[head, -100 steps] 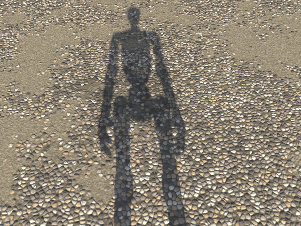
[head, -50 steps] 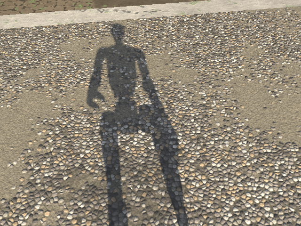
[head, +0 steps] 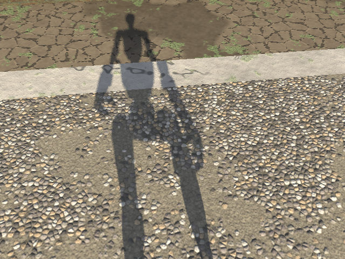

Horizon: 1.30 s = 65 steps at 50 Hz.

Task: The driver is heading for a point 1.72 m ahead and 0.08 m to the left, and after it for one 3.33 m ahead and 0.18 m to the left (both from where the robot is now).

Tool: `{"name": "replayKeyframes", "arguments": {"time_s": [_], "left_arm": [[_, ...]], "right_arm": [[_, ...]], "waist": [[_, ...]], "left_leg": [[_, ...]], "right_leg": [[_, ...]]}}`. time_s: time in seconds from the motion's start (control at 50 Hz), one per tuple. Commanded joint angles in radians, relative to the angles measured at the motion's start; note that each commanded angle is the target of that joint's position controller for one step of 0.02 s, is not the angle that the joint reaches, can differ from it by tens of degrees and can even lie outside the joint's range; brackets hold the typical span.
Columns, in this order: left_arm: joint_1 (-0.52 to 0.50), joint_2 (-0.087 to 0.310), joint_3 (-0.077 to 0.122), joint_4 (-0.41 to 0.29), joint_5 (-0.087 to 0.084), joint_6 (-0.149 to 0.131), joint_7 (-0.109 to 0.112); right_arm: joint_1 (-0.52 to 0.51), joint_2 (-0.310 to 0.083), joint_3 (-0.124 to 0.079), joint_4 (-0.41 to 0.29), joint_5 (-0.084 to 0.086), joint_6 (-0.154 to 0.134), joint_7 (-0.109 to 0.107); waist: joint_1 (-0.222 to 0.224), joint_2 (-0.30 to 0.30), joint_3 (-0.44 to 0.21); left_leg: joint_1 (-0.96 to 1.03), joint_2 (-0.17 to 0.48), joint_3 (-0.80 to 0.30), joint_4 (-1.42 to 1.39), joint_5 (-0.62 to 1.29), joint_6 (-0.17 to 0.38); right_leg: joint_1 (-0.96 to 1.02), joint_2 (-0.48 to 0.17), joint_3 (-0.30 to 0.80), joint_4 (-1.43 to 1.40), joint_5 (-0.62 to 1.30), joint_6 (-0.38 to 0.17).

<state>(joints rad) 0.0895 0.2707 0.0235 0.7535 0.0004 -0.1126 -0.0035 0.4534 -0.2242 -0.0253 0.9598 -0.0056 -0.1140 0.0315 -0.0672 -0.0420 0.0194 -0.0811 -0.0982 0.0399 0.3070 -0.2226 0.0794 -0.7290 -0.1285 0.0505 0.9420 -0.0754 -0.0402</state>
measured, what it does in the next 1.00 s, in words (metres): walks ahead: right foot, then left foot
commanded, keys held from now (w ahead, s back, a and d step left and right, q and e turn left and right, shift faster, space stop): shift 1.00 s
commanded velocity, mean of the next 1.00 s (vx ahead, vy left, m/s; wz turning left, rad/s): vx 0.13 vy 0.00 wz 0.00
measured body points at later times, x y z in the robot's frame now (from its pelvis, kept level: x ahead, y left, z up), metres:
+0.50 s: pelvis +0.23 -0.02 -0.01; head +0.24 -0.02 +0.44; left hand +0.34 +0.23 -0.14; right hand +0.33 -0.28 -0.15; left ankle +0.27 +0.13 -0.74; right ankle +0.34 -0.10 -0.74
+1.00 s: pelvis +0.30 +0.02 -0.01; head +0.31 +0.02 +0.44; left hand +0.37 +0.27 -0.15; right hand +0.33 -0.22 -0.16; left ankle +0.27 +0.13 -0.74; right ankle +0.34 -0.10 -0.74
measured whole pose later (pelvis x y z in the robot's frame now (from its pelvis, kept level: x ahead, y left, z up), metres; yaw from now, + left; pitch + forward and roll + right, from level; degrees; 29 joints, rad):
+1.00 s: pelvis +0.30 +0.02 -0.01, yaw +0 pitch +0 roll +0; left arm 0.18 0.20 0.04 1.01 0.00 0.00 0.03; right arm 0.25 -0.18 -0.03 1.04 0.00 -0.03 -0.03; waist 0.00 0.00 0.02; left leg -0.19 0.00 0.00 0.51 -0.32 0.01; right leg -0.29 0.01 0.00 0.50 -0.20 0.00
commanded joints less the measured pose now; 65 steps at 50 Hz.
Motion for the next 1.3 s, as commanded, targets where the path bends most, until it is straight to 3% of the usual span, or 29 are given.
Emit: {"name": "replayKeyframes", "arguments": {"time_s": [0.02, 0.06, 0.1, 0.12, 0.16, 0.18, 0.2, 0.22, 0.24, 0.26, 0.28, 0.32, 0.36, 0.38, 0.42, 0.46, 0.5, 0.52, 0.54, 0.58, 0.62, 0.7, 0.82, 1.02, 1.3], "left_arm": [[-0.03, -0.01, -0.01, -0.041, 0.011, -0.017, -0.018], [-0.097, 0.007, -0.006, -0.072, 0.005, -0.02, -0.032], [-0.093, 0.053, 0.009, -0.081, 0.012, -0.02, -0.041], [-0.036, 0.083, 0.021, -0.064, 0.017, -0.021, -0.043], [0.213, 0.127, 0.046, 0.021, 0.024, -0.027, -0.04], [0.289, 0.185, 0.051, 0.04, 0.047, -0.027, -0.035], [0.257, 0.151, 0.025, 0.028, 0.069, -0.018, -0.037], [0.274, 0.087, 0.017, 0.027, 0.041, -0.005, -0.044], [0.174, 0.075, 0.016, 0.008, 0.014, 0.01, -0.04], [0.085, 0.051, 0.006, -0.003, 0.003, 0.023, -0.032], [0.044, 0.048, 0.001, -0.004, 0.016, 0.028, -0.024], [0.008, 0.059, 0.006, 0.008, 0.04, 0.039, -0.022], [0.011, 0.06, 0.01, 0.022, 0.049, 0.039, -0.018], [0.025, 0.063, 0.013, 0.031, 0.045, 0.04, -0.013], [0.032, 0.081, 0.02, 0.04, 0.029, 0.051, -0.002], [0.007, 0.09, 0.023, 0.043, 0.014, 0.066, 0.007], [0.029, 0.061, 0.016, 0.061, 0.009, 0.076, 0.014], [0.055, 0.042, 0.011, 0.075, 0.009, 0.078, 0.015], [0.096, 0.052, 0.02, 0.083, 0.006, 0.081, 0.018], [0.093, 0.041, 0.023, 0.091, 0.011, 0.084, 0.028], [0.117, 0.026, 0.024, 0.114, 0.018, 0.089, 0.033], [0.111, 0.033, 0.028, 0.143, 0.014, 0.092, 0.03], [0.105, 0.026, 0.029, 0.182, 0.007, 0.091, 0.029], [0.103, 0.028, 0.033, 0.242, -0.002, 0.111, 0.043], [0.08, 0.017, 0.037, 0.304, -0.002, 0.121, 0.049]], "right_arm": [[-0.049, -0.143, -0.018, -0.071, 0.016, -0.023, -0.028], [-0.006, -0.17, -0.022, -0.046, 0.022, -0.009, -0.042], [-0.01, -0.171, -0.024, -0.033, 0.017, 0.011, -0.053], [-0.025, -0.179, -0.028, -0.035, 0.009, 0.022, -0.057], [-0.099, -0.183, -0.031, -0.057, -0.001, 0.047, -0.056], [-0.042, -0.129, -0.015, -0.078, -0.021, 0.049, -0.05], [0.23, 0.017, 0.026, -0.013, -0.01, 0.047, -0.03], [0.266, -0.065, 0.015, 0.025, 0.014, 0.047, -0.018], [0.125, -0.131, -0.003, -0.012, 0.027, 0.057, -0.018], [-0.029, -0.163, -0.017, -0.052, 0.019, 0.072, -0.033], [-0.091, -0.158, -0.024, -0.069, 0.012, 0.091, -0.048], [-0.065, -0.103, -0.019, -0.064, 0.002, 0.122, -0.062], [-0.056, -0.061, -0.011, -0.051, 0.0, 0.127, -0.075], [-0.069, -0.06, -0.01, -0.049, -0.002, 0.129, -0.078], [-0.094, -0.081, -0.018, -0.043, -0.001, 0.137, -0.078], [-0.115, -0.085, -0.024, -0.037, -0.008, 0.143, -0.075], [-0.13, -0.083, -0.026, -0.033, -0.026, 0.141, -0.073], [-0.136, -0.095, -0.025, -0.04, -0.034, 0.136, -0.074], [-0.163, -0.158, -0.039, -0.041, -0.025, 0.132, -0.078], [-0.191, -0.109, -0.03, -0.022, -0.017, 0.11, -0.076], [-0.234, -0.089, -0.025, -0.019, -0.015, 0.089, -0.073], [-0.186, -0.088, -0.025, 0.007, -0.003, 0.073, -0.074], [-0.146, -0.082, -0.024, 0.038, 0.003, 0.071, -0.072], [-0.141, -0.055, -0.019, 0.071, 0.003, 0.086, -0.068], [-0.135, -0.041, -0.016, 0.105, 0.001, 0.091, -0.072]], "waist": [[0.03, 0.065, 0.034], [0.011, 0.096, 0.029], [0.031, 0.12, 0.011], [0.062, 0.127, -0.025], [0.194, 0.1, -0.134], [0.173, -0.045, -0.261], [0.055, -0.283, -0.433], [0.093, -0.175, -0.534], [0.094, -0.071, -0.404], [0.09, 0.042, -0.252], [0.071, 0.047, -0.174], [0.021, -0.021, -0.131], [0.012, -0.053, -0.149], [0.019, -0.057, -0.175], [0.029, -0.058, -0.194], [0.017, -0.064, -0.145], [0.013, -0.059, -0.083], [0.018, -0.029, -0.049], [0.066, 0.055, 0.0], [0.085, 0.156, 0.014], [0.108, 0.186, 0.005], [0.081, 0.081, 0.011], [0.064, 0.046, -0.045], [0.065, 0.05, -0.03], [0.069, 0.049, 0.005]], "left_leg": [[-0.24, 0.158, -0.031, -0.111, 0.647, 0.091], [-0.136, 0.2, -0.065, -0.102, 0.563, 0.08], [-0.021, 0.232, -0.088, -0.031, 0.535, 0.056], [0.029, 0.24, -0.099, 0.032, 0.595, 0.046], [0.066, 0.19, -0.065, 0.328, 0.693, -0.006], [-0.113, 0.111, -0.047, 0.646, 0.353, -0.041], [-0.377, -0.014, -0.113, 1.024, -0.458, -0.101], [-0.404, 0.013, -0.241, 1.098, -0.461, -0.097], [-0.452, 0.071, -0.203, 1.086, -0.405, -0.105], [-0.464, 0.107, -0.146, 1.005, -0.33, -0.114], [-0.433, 0.135, -0.142, 0.947, -0.271, -0.118], [-0.3, 0.159, -0.119, 0.77, -0.232, -0.118], [-0.224, 0.147, -0.089, 0.608, -0.243, -0.12], [-0.2, 0.15, -0.088, 0.547, -0.212, -0.118], [-0.151, 0.151, -0.082, 0.458, -0.1, -0.107], [-0.093, 0.133, -0.054, 0.354, -0.004, -0.087], [-0.063, 0.131, -0.045, 0.263, 0.004, -0.056], [-0.078, 0.175, -0.091, 0.176, -0.008, -0.032], [-0.18, 0.201, -0.127, 0.127, -0.155, -0.006], [-0.371, 0.196, -0.147, 0.024, -0.336, -0.014], [-0.397, 0.193, -0.147, 0.0, -0.294, -0.043], [-0.311, 0.171, -0.119, 0.051, -0.159, -0.049], [-0.224, 0.16, -0.096, 0.099, 0.039, -0.041], [-0.182, 0.141, -0.072, 0.104, 0.134, -0.043], [-0.179, 0.131, -0.063, 0.07, 0.068, -0.047]], "right_leg": [[0.276, 0.091, -0.108, -0.304, 0.337, 0.021], [0.283, 0.111, -0.085, -0.423, 0.426, 0.009], [0.289, 0.125, -0.054, -0.487, 0.404, -0.015], [0.334, 0.143, -0.048, -0.482, 0.362, -0.025], [0.541, 0.153, -0.059, -0.514, 0.409, -0.049], [0.808, -0.015, 0.072, -0.407, 0.868, -0.109], [1.08, -0.282, 0.41, -0.355, 1.144, -0.331], [1.069, -0.269, 0.512, -0.425, 0.913, -0.353], [0.92, -0.237, 0.439, -0.484, 0.635, -0.323], [0.714, -0.18, 0.365, -0.558, 0.414, -0.266], [0.559, -0.158, 0.329, -0.603, 0.316, -0.244], [0.377, -0.082, 0.223, -0.664, 0.226, -0.201], [0.338, -0.052, 0.149, -0.67, 0.277, -0.197], [0.351, -0.055, 0.143, -0.672, 0.236, -0.199], [0.341, -0.061, 0.154, -0.706, -0.026, -0.189], [0.267, -0.04, 0.153, -0.737, -0.333, -0.151], [0.215, -0.006, 0.142, -0.742, -0.506, -0.085], [0.215, 0.02, 0.123, -0.713, -0.532, -0.044], [0.251, 0.081, 0.059, -0.669, -0.48, -0.01], [0.452, 0.118, -0.006, -0.562, -0.282, 0.011], [0.531, 0.119, -0.022, -0.519, -0.173, 0.004], [0.492, 0.102, -0.006, -0.537, -0.158, -0.017], [0.541, 0.098, -0.011, -0.5, 0.03, -0.012], [0.564, 0.094, -0.009, -0.48, 0.098, -0.009], [0.573, 0.096, -0.011, -0.501, 0.041, 0.002]]}}
Velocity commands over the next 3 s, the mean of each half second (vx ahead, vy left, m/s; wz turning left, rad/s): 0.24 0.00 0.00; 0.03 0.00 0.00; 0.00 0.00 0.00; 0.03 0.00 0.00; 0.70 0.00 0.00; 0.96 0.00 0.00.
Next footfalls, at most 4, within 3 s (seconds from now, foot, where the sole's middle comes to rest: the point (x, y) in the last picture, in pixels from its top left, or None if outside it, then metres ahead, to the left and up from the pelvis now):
0.16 right None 0.38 -0.10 -0.78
0.52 left None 0.31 0.13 -0.78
2.26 right None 0.46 -0.16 -0.78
2.76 left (151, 159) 0.98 0.05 -0.78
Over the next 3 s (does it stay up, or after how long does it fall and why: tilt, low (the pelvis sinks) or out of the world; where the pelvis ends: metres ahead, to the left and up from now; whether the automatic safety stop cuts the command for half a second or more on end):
stays up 0.97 -0.03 0.00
